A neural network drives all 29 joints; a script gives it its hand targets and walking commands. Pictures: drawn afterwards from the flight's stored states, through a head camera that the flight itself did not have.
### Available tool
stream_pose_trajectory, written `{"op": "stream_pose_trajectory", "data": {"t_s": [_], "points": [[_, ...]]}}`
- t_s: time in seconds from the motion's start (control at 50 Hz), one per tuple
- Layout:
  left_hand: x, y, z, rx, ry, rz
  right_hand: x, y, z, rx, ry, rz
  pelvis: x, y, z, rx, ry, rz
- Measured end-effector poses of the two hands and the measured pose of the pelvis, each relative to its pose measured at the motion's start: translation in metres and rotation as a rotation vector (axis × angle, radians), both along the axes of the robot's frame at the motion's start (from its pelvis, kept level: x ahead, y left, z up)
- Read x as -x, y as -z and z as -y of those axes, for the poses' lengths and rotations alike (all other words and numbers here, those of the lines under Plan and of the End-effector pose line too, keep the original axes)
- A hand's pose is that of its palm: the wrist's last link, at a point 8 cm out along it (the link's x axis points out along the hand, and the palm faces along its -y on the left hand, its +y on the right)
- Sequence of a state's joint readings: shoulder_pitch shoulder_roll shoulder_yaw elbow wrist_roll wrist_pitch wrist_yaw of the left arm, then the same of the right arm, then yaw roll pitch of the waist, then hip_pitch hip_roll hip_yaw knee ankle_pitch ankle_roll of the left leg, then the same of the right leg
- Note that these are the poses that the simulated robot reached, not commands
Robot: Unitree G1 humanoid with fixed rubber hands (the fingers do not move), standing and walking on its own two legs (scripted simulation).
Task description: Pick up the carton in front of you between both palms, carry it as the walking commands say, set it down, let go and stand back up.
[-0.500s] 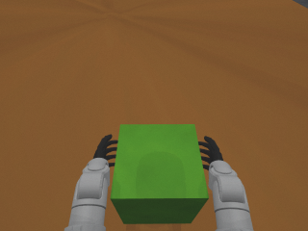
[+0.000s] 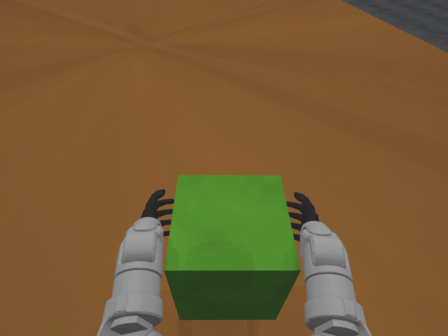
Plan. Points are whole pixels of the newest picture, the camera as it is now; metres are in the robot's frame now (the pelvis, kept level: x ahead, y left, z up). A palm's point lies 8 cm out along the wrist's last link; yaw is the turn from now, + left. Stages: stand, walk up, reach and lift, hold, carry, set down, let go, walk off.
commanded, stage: set down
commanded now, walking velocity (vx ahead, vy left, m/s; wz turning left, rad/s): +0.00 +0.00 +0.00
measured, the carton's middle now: (228, 249) +0.31 +0.00 -0.04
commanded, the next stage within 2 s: none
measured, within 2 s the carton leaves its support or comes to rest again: neither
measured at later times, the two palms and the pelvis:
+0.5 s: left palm (171, 250) +0.36 +0.14 -0.14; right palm (287, 246) +0.38 -0.16 -0.14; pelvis -0.02 -0.01 -0.07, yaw +0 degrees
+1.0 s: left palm (176, 260) +0.41 +0.14 -0.28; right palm (274, 251) +0.45 -0.15 -0.28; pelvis -0.02 -0.02 -0.19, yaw +1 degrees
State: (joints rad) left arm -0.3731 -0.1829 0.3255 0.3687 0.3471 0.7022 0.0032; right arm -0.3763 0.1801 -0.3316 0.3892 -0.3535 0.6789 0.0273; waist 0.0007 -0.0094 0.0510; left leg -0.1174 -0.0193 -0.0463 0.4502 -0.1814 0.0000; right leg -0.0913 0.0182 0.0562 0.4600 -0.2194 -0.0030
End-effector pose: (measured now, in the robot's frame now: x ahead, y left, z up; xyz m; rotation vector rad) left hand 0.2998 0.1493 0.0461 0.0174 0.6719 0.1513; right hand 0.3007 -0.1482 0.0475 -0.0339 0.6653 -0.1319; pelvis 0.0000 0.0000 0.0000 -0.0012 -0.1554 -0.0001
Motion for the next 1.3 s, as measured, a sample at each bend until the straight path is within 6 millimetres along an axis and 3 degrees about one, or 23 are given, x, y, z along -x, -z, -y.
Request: {"op": "stream_pose_trajectory", "data": {"t_s": [0.12,0.2,0.28,0.4,0.48,0.54,0.86,1.1,1.3], "points": [[-0.022,0.007,0.004,0.007,-0.014,-0.007,-0.022,0.008,0.003,-0.003,0.0,-0.007,0.008,0.008,-0.004,-0.004,0.006,-0.014],[-0.035,0.025,0.007,0.001,-0.02,-0.031,-0.038,0.026,0.006,0.004,-0.014,-0.031,0.012,0.015,-0.004,-0.009,0.011,-0.069],[-0.043,0.06,0.009,-0.006,-0.033,-0.055,-0.052,0.061,0.008,0.017,-0.039,-0.055,0.014,0.022,-0.002,-0.012,0.012,-0.175],[-0.051,0.133,0.009,-0.023,-0.053,-0.049,-0.069,0.135,0.008,0.02,-0.076,-0.048,0.02,0.04,0.004,-0.011,0.006,-0.384],[-0.058,0.179,0.01,-0.013,-0.076,-0.024,-0.08,0.182,0.009,0.005,-0.082,-0.024,0.021,0.06,0.009,-0.012,0.006,-0.532],[-0.065,0.203,0.01,0.007,-0.098,0.002,-0.09,0.207,0.009,-0.012,-0.084,-0.001,0.018,0.077,0.012,-0.015,0.007,-0.634],[-0.099,0.273,0.007,0.022,-0.149,-0.015,-0.135,0.278,0.005,-0.037,-0.103,-0.022,0.011,0.147,0.019,-0.023,0.001,-0.883],[-0.11,0.356,0.006,0.024,-0.177,-0.009,-0.156,0.36,0.003,-0.02,-0.147,-0.015,0.033,0.214,0.016,-0.027,0.001,-0.958],[-0.122,0.416,0.006,0.026,-0.199,-0.021,-0.177,0.416,0.002,-0.003,-0.181,-0.025,0.051,0.265,0.015,-0.037,0.003,-0.952]]}}
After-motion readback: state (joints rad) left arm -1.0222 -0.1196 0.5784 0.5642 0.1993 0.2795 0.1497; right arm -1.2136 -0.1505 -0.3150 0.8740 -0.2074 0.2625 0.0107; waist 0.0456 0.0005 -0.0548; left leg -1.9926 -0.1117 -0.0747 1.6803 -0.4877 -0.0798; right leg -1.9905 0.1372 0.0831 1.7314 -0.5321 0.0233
